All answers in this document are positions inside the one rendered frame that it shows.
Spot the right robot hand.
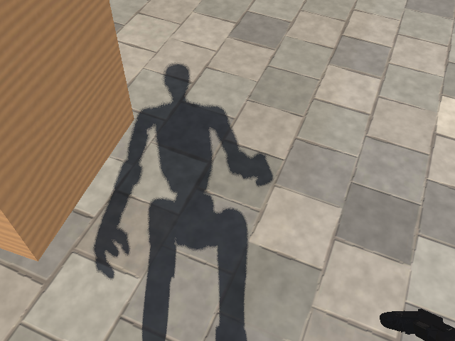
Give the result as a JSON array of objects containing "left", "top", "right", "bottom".
[{"left": 380, "top": 309, "right": 455, "bottom": 341}]

